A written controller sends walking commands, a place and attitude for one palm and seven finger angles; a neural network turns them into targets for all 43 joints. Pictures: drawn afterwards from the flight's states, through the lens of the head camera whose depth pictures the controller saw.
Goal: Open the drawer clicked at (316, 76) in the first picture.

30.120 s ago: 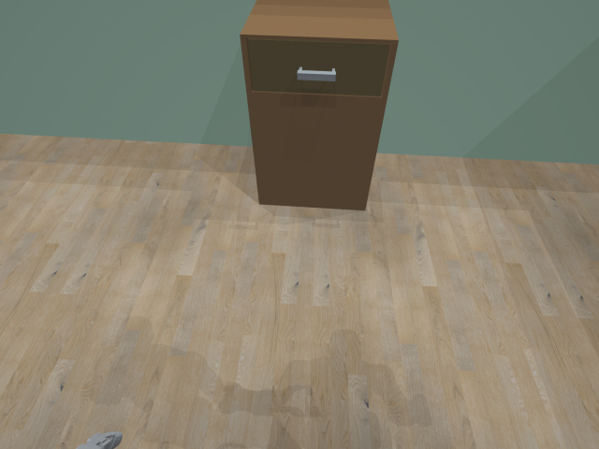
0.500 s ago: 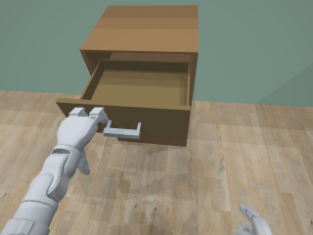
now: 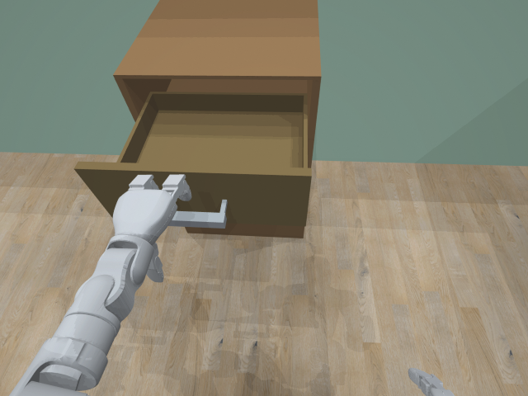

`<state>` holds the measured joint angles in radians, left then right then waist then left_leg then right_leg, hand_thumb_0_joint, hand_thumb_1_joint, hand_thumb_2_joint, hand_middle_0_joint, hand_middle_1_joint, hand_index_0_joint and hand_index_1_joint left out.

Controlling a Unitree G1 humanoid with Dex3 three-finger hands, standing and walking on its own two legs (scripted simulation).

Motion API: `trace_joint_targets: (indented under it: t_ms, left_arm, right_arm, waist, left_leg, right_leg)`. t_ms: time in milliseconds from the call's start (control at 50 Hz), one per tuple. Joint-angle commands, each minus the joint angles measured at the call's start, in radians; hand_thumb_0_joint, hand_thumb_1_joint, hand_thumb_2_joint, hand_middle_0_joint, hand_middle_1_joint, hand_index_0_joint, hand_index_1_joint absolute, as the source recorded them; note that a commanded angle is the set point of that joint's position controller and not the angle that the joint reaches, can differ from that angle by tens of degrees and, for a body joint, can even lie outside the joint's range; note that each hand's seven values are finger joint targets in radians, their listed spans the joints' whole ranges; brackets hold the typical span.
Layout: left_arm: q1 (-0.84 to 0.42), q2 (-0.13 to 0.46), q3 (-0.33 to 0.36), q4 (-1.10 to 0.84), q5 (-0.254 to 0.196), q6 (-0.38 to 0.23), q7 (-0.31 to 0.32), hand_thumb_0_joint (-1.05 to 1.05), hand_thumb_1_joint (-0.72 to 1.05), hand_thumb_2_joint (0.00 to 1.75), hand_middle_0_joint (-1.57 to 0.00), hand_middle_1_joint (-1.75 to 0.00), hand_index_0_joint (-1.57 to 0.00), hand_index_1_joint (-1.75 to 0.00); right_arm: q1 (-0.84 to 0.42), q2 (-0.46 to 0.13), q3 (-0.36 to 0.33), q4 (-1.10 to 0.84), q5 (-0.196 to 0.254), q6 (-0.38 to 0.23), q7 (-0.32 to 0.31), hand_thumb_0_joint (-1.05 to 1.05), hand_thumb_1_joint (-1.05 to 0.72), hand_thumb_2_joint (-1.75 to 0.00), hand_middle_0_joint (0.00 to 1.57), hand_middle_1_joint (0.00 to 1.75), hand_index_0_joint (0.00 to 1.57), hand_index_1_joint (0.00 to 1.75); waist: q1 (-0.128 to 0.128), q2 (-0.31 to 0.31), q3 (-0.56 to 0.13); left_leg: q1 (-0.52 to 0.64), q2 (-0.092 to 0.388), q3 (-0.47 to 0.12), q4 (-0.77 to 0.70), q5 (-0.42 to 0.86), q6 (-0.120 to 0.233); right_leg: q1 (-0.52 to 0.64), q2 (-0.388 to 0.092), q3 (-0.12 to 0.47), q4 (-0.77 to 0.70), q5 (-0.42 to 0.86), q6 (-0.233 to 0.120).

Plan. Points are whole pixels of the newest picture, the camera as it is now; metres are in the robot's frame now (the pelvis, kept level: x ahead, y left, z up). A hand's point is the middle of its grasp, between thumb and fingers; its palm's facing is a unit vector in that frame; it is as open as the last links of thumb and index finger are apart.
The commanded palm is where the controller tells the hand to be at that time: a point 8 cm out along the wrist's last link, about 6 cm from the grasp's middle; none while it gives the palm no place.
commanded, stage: move the hooked fingers above the handle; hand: left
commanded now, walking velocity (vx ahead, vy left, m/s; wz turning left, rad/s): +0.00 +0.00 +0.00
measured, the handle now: (196, 211) +0.47 +0.18 -0.08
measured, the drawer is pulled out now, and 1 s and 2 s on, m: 0.30 0.30 0.30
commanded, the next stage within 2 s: lower the fingers behind the handle in 1.22 s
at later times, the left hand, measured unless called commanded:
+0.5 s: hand (181, 218) +0.41 +0.18 -0.02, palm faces -0.04 -0.06 -1.00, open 13.8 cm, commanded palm +0.39 +0.18 +0.04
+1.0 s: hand (184, 219) +0.41 +0.18 -0.02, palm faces -0.06 -0.06 -1.00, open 13.8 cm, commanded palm +0.38 +0.18 +0.04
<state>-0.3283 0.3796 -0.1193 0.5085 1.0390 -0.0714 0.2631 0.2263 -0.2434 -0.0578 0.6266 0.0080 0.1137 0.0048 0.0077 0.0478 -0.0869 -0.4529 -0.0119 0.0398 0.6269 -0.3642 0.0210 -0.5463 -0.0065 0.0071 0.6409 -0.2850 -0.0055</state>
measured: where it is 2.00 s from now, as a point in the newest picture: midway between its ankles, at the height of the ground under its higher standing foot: outside the picture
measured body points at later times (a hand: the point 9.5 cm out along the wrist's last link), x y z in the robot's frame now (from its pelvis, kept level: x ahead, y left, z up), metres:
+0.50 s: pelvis +0.00 +0.00 -0.02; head +0.07 -0.01 +0.43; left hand +0.41 +0.18 +0.04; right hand +0.07 -0.26 -0.15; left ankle -0.04 +0.11 -0.72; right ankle +0.01 -0.12 -0.72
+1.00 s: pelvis +0.00 +0.00 -0.01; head +0.07 -0.02 +0.43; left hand +0.41 +0.18 +0.04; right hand +0.08 -0.27 -0.15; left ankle -0.04 +0.11 -0.72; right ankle +0.01 -0.12 -0.72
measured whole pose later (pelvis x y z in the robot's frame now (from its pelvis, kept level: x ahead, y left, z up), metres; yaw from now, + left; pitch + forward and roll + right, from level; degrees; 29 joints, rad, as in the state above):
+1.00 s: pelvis +0.00 +0.00 -0.01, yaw +0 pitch +15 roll +0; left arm -0.53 0.32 -0.12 0.83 1.08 -0.05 0.38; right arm 0.28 -0.24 -0.07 0.65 0.00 0.13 0.00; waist -0.04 0.04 -0.13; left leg -0.59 0.00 0.04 0.72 -0.40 0.02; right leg -0.68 0.00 0.01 0.71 -0.31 -0.01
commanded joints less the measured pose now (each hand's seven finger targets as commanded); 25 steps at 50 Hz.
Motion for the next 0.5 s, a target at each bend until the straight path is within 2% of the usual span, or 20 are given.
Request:
trace_joint_targets:
  t_ms: [0, 40, 60, 120, 160, 220, 240, 260, 280, 300, 320, 380, 400, 440, 460, 480]
  left_arm:
    - [-0.367, 0.194, 0.102, -0.105, 0.010, 0.009, 0.066, 0.00, -0.50, 0.30, -0.30, -1.20, -0.30, -1.20]
    - [-0.385, 0.185, 0.095, -0.094, 0.013, 0.007, 0.070, 0.00, -0.50, 0.30, -0.30, -1.20, -0.30, -1.20]
    - [-0.369, 0.217, 0.127, -0.078, 0.015, 0.007, 0.074, 0.00, -0.50, 0.30, -0.30, -1.20, -0.30, -1.20]
    - [-0.405, 0.160, 0.076, -0.069, 0.016, 0.000, 0.077, 0.00, -0.50, 0.30, -0.30, -1.20, -0.30, -1.20]
    - [-0.408, 0.156, 0.076, -0.023, 0.019, 0.001, 0.082, 0.00, -0.50, 0.30, -0.30, -1.20, -0.30, -1.20]
    - [-0.490, 0.155, 0.067, 0.007, 0.029, -0.010, 0.095, 0.00, -0.50, 0.30, -0.30, -1.20, -0.30, -1.20]
    - [-0.511, 0.137, 0.054, 0.002, 0.030, -0.017, 0.102, 0.00, -0.50, 0.30, -0.30, -1.20, -0.30, -1.20]
    - [-0.518, 0.175, 0.087, 0.015, 0.036, -0.021, 0.113, 0.00, -0.50, 0.30, -0.30, -1.20, -0.30, -1.20]
    - [-0.546, 0.176, 0.086, 0.014, 0.041, -0.025, 0.122, 0.00, -0.50, 0.30, -0.30, -1.20, -0.30, -1.20]
    - [-0.545, 0.143, 0.064, 0.021, 0.043, -0.027, 0.130, 0.00, -0.50, 0.30, -0.30, -1.20, -0.30, -1.20]
    - [-0.549, 0.143, 0.070, 0.054, 0.045, -0.024, 0.140, 0.00, -0.50, 0.30, -0.30, -1.20, -0.30, -1.20]
    - [-0.572, 0.159, 0.092, 0.088, 0.052, -0.013, 0.168, 0.00, -0.50, 0.30, -0.30, -1.20, -0.30, -1.20]
    - [-0.564, 0.144, 0.085, 0.105, 0.056, -0.007, 0.175, 0.00, -0.50, 0.30, -0.30, -1.20, -0.30, -1.20]
    - [-0.597, 0.096, 0.045, 0.148, 0.058, 0.010, 0.181, 0.00, -0.50, 0.30, -0.30, -1.20, -0.30, -1.20]
    - [-0.587, 0.120, 0.071, 0.183, 0.061, 0.019, 0.185, 0.00, -0.50, 0.30, -0.30, -1.20, -0.30, -1.20]
    - [-0.608, 0.104, 0.052, 0.175, 0.061, 0.023, 0.186, 0.00, -0.50, 0.30, -0.30, -1.20, -0.30, -1.20]
  right_arm:
    - [0.000, -0.129, -0.042, -0.108, -0.002, -0.026, -0.010, 0.00, -0.90, -0.90, 0.20, 0.30, 0.20, 0.30]
    - [0.009, -0.130, -0.044, -0.110, -0.003, -0.026, -0.010, 0.00, -0.90, -0.90, 0.20, 0.30, 0.20, 0.30]
    - [0.010, -0.134, -0.046, -0.109, -0.004, -0.025, -0.011, 0.00, -0.90, -0.90, 0.20, 0.30, 0.20, 0.30]
    - [0.019, -0.129, -0.048, -0.107, -0.006, -0.022, -0.009, 0.00, -0.90, -0.90, 0.20, 0.30, 0.20, 0.30]
    - [0.028, -0.134, -0.048, -0.101, -0.006, -0.018, -0.006, 0.00, -0.90, -0.90, 0.20, 0.30, 0.20, 0.30]
    - [0.049, -0.135, -0.050, -0.089, -0.009, -0.017, -0.008, 0.00, -0.90, -0.90, 0.20, 0.30, 0.20, 0.30]
    - [0.052, -0.133, -0.052, -0.090, -0.011, -0.018, -0.007, 0.00, -0.90, -0.90, 0.20, 0.30, 0.20, 0.30]
    - [0.054, -0.136, -0.054, -0.083, -0.013, -0.018, -0.010, 0.00, -0.90, -0.90, 0.20, 0.30, 0.20, 0.30]
    - [0.064, -0.137, -0.053, -0.080, -0.015, -0.016, -0.009, 0.00, -0.90, -0.90, 0.20, 0.30, 0.20, 0.30]
    - [0.064, -0.131, -0.056, -0.080, -0.017, -0.015, -0.007, 0.00, -0.90, -0.90, 0.20, 0.30, 0.20, 0.30]
    - [0.067, -0.131, -0.057, -0.072, -0.017, -0.015, -0.006, 0.00, -0.90, -0.90, 0.20, 0.30, 0.20, 0.30]
    - [0.083, -0.138, -0.059, -0.061, -0.022, -0.010, -0.002, 0.00, -0.90, -0.90, 0.20, 0.30, 0.20, 0.30]
    - [0.083, -0.137, -0.061, -0.061, -0.023, -0.008, 0.000, 0.00, -0.90, -0.90, 0.20, 0.30, 0.20, 0.30]
    - [0.092, -0.135, -0.062, -0.050, -0.021, -0.006, 0.005, 0.00, -0.90, -0.90, 0.20, 0.30, 0.20, 0.30]
    - [0.097, -0.141, -0.063, -0.044, -0.022, -0.004, 0.005, 0.00, -0.90, -0.90, 0.20, 0.30, 0.20, 0.30]
    - [0.098, -0.141, -0.062, -0.045, -0.022, -0.002, 0.006, 0.00, -0.90, -0.90, 0.20, 0.30, 0.20, 0.30]
  waist:
    - [-0.018, -0.066, -0.314]
    - [-0.017, -0.065, -0.339]
    - [-0.010, -0.071, -0.349]
    - [-0.030, -0.048, -0.349]
    - [-0.036, -0.077, -0.332]
    - [-0.050, -0.070, -0.338]
    - [-0.053, -0.058, -0.360]
    - [-0.049, -0.060, -0.369]
    - [-0.052, -0.044, -0.395]
    - [-0.053, -0.026, -0.410]
    - [-0.057, -0.027, -0.391]
    - [-0.057, -0.035, -0.425]
    - [-0.056, -0.036, -0.439]
    - [-0.074, -0.038, -0.418]
    - [-0.071, -0.067, -0.413]
    - [-0.076, -0.048, -0.424]
  left_leg:
    - [0.069, -0.001, -0.001, -0.039, 0.340, 0.010]
    - [0.063, -0.002, -0.001, -0.033, 0.345, 0.012]
    - [0.062, 0.000, 0.001, -0.029, 0.358, 0.014]
    - [0.059, -0.001, 0.003, -0.011, 0.371, 0.012]
    - [0.040, 0.001, -0.001, -0.005, 0.361, 0.012]
    - [0.026, 0.000, -0.004, 0.009, 0.339, 0.013]
    - [0.032, 0.000, -0.003, 0.017, 0.338, 0.015]
    - [0.021, -0.001, -0.001, 0.024, 0.335, 0.016]
    - [0.026, -0.002, -0.008, 0.030, 0.345, 0.014]
    - [0.030, -0.003, -0.005, 0.039, 0.360, 0.013]
    - [0.022, -0.001, -0.006, 0.045, 0.359, 0.012]
    - [0.004, 0.000, -0.007, 0.061, 0.382, 0.011]
    - [-0.002, 0.000, -0.008, 0.068, 0.387, 0.010]
    - [-0.012, 0.005, -0.008, 0.074, 0.384, 0.009]
    - [-0.028, 0.006, -0.010, 0.077, 0.379, 0.011]
    - [-0.024, 0.006, -0.009, 0.078, 0.373, 0.011]
  right_leg:
    - [0.189, 0.014, -0.015, -0.033, 0.271, -0.047]
    - [0.195, 0.013, -0.011, -0.026, 0.282, -0.048]
    - [0.204, 0.015, -0.006, -0.026, 0.295, -0.049]
    - [0.175, 0.014, -0.011, -0.013, 0.309, -0.049]
    - [0.152, 0.018, -0.013, -0.012, 0.292, -0.049]
    - [0.122, 0.016, -0.018, 0.003, 0.268, -0.049]
    - [0.116, 0.015, -0.018, 0.008, 0.266, -0.048]
    - [0.117, 0.016, -0.013, 0.010, 0.262, -0.048]
    - [0.113, 0.016, -0.016, 0.024, 0.265, -0.050]
    - [0.105, 0.017, -0.018, 0.031, 0.275, -0.050]
    - [0.086, 0.018, -0.022, 0.034, 0.271, -0.052]
    - [0.088, 0.020, -0.023, 0.054, 0.295, -0.052]
    - [0.084, 0.021, -0.023, 0.061, 0.298, -0.052]
    - [0.052, 0.022, -0.030, 0.065, 0.288, -0.052]
    - [0.052, 0.024, -0.028, 0.066, 0.283, -0.052]
    - [0.049, 0.023, -0.027, 0.068, 0.280, -0.051]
